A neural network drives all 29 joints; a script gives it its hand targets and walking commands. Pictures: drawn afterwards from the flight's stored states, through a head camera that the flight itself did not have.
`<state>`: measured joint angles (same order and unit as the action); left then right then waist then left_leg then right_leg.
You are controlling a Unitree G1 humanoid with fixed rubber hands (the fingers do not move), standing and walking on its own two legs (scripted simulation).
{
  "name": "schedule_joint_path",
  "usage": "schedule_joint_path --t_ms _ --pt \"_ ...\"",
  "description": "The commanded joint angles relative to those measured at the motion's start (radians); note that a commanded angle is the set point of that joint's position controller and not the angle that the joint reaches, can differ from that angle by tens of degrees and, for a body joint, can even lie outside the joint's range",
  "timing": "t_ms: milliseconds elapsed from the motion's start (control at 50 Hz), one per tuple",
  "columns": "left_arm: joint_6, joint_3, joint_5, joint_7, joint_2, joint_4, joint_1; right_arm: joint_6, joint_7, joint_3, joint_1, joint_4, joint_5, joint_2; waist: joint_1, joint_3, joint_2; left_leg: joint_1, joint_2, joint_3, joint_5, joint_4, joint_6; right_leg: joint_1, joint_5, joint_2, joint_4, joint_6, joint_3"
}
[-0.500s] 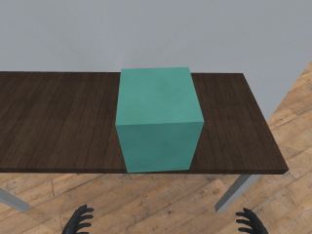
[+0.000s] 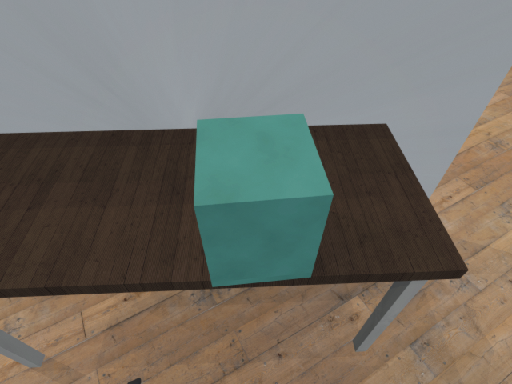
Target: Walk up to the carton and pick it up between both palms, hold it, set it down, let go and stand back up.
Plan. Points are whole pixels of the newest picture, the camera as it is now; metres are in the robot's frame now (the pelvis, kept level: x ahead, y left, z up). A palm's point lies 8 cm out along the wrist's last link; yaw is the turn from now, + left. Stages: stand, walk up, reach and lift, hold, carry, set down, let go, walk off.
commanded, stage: stand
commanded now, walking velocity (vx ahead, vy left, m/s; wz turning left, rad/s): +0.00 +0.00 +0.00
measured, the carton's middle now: (256, 202) +0.44 +0.02 +0.02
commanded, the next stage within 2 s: none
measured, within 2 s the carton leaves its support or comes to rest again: neither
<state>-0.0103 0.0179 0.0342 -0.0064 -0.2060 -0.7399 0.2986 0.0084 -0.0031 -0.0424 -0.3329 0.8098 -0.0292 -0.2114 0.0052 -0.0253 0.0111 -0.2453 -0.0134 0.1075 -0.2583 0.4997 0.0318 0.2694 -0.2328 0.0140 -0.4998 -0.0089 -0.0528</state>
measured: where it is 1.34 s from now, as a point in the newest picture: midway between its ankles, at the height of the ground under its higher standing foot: outside the picture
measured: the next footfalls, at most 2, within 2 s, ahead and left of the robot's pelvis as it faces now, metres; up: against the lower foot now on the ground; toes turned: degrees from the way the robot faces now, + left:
none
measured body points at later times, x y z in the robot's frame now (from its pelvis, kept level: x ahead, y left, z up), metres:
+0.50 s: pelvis +0.00 +0.00 +0.00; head +0.00 +0.00 +0.45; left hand +0.04 +0.24 -0.14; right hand +0.01 -0.25 -0.14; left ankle +0.01 +0.10 -0.74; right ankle +0.02 -0.13 -0.74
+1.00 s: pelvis +0.00 +0.00 +0.01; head +0.00 +0.00 +0.45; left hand +0.01 +0.22 -0.15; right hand -0.03 -0.22 -0.15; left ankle +0.01 +0.10 -0.74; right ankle +0.02 -0.13 -0.74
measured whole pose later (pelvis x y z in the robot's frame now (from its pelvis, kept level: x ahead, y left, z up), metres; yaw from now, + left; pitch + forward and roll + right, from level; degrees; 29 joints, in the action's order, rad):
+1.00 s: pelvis +0.00 +0.00 +0.01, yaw -1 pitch -2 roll +0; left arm 0.00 0.00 0.01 -0.04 -0.14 -1.08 0.31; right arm 0.00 -0.03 -0.03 -0.37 1.08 -0.02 -0.15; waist 0.01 0.01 0.00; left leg -0.17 -0.01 0.11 -0.23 0.43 0.03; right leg 0.20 -0.20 0.01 -0.43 -0.01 -0.07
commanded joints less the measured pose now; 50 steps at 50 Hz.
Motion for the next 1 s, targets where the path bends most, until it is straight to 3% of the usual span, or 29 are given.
schedule_joint_path --t_ms 0,980 --pt "-0.015 0.024 -0.002 -0.007 -0.086 0.034 0.014 -0.014 -0.006 -0.029 -0.028 -0.040 0.001 -0.119 0.000 0.040 -0.014 0.001 -0.110 -0.144 -0.045 -0.155 0.034 0.044 0.064 -0.053 0.078 0.031 -0.067" --pt "0.003 -0.010 -0.021 -0.034 -0.014 -0.340 0.064 -0.011 -0.034 0.002 -0.110 0.264 0.012 -0.014 0.003 0.120 -0.009 0.072 -0.096 -0.118 0.004 -0.184 0.017 0.010 0.087 -0.066 0.150 0.030 -0.075"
